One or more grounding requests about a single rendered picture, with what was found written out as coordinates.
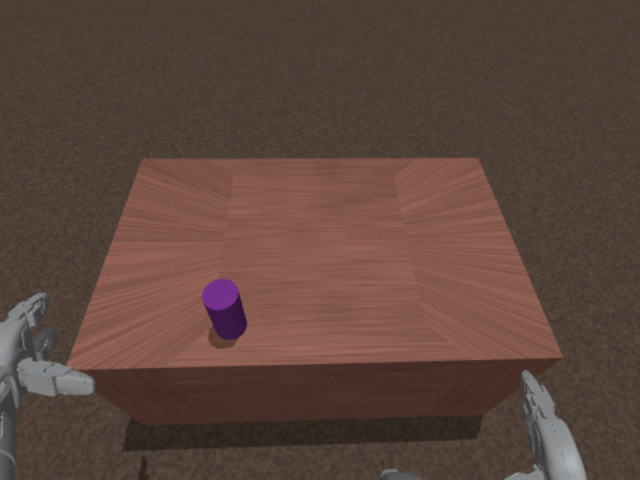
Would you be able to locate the left robot hand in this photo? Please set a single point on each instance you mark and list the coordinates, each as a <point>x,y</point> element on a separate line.
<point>28,357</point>

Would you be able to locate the can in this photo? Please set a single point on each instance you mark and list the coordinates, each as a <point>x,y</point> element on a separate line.
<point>223,304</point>

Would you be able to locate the right robot hand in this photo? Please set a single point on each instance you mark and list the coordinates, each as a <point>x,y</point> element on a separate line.
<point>556,454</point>

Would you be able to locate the left robot arm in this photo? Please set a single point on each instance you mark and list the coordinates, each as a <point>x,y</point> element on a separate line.
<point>10,400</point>

